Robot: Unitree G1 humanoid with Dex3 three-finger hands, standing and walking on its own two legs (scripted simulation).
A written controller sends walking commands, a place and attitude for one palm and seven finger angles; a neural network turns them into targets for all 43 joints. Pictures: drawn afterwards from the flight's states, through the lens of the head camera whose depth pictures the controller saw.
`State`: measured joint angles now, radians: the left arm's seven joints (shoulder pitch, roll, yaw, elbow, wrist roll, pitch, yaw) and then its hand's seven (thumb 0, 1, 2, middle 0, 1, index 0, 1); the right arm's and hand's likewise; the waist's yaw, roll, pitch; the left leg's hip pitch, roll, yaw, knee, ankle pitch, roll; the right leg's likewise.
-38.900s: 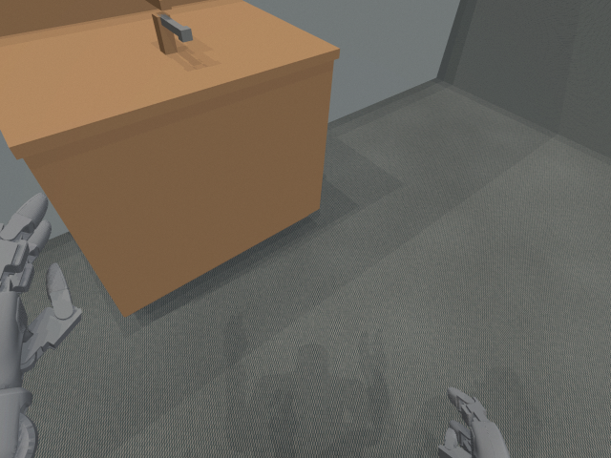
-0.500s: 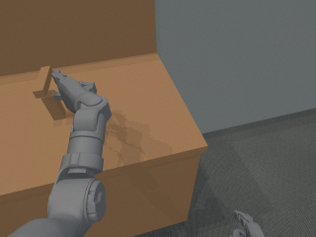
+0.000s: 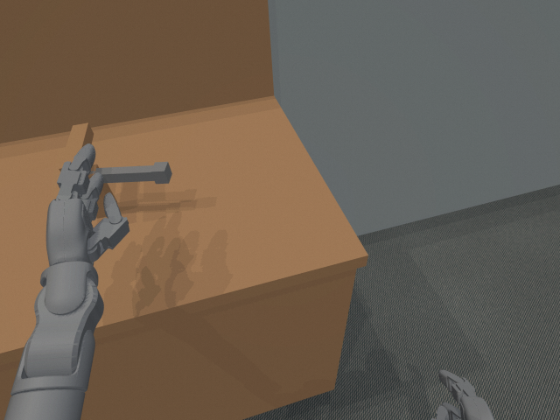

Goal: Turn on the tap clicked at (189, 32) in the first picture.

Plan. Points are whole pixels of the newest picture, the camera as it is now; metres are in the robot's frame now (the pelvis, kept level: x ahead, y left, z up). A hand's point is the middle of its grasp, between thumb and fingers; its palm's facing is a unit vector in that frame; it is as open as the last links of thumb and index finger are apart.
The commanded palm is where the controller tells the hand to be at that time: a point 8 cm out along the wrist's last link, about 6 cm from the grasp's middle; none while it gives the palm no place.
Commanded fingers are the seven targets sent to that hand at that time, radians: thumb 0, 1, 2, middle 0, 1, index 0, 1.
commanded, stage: draw the hand back beside the body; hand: left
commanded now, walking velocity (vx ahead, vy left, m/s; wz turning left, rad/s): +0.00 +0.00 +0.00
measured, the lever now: (161, 172) +0.48 +0.26 +0.11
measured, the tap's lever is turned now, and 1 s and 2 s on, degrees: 75 75 75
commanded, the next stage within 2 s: step back with the hand held close in 1.04 s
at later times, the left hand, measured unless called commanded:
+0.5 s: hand (77, 263) +0.24 +0.26 +0.17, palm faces +0.35 -0.90 -0.27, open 7.5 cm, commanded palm +0.20 +0.30 +0.17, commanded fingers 0.00 0.90 0.90 -0.20 -0.29 -0.20 -0.29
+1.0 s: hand (41, 306) +0.19 +0.28 +0.15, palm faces +0.41 -0.85 -0.32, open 7.4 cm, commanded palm +0.15 +0.32 +0.17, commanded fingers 0.00 0.90 0.90 -0.20 -0.30 -0.20 -0.30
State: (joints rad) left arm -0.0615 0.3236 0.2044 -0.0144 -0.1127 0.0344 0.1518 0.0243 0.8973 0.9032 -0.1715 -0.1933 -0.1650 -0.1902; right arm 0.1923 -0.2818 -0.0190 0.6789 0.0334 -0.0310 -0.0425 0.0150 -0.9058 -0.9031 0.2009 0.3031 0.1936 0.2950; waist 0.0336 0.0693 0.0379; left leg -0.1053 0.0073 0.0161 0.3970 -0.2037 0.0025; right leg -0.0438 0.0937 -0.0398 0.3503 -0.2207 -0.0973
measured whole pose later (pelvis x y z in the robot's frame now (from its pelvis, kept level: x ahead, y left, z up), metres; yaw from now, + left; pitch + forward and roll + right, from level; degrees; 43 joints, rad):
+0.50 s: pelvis +0.00 +0.03 +0.00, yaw +0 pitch -6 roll -1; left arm 0.24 0.32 0.21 -0.25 -0.10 -0.11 0.09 0.02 0.89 0.90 -0.20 -0.27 -0.19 -0.27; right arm 0.18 -0.23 0.02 0.65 0.01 -0.03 -0.02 0.02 -0.90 -0.90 0.20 0.30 0.20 0.30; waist 0.05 0.07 0.04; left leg -0.07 -0.03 0.02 0.38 -0.20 0.04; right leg 0.00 0.06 -0.03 0.32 -0.21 -0.05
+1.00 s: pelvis +0.00 +0.04 +0.00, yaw +1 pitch -6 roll -1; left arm 0.42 0.32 0.25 -0.36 -0.09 -0.12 0.11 0.02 0.89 0.90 -0.21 -0.30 -0.20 -0.30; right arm 0.17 -0.23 0.01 0.65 0.00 -0.07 -0.03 0.02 -0.90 -0.90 0.20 0.30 0.20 0.30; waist 0.06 0.07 0.04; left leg -0.10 -0.04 0.01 0.41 -0.21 0.05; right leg -0.03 0.05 -0.05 0.35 -0.22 -0.04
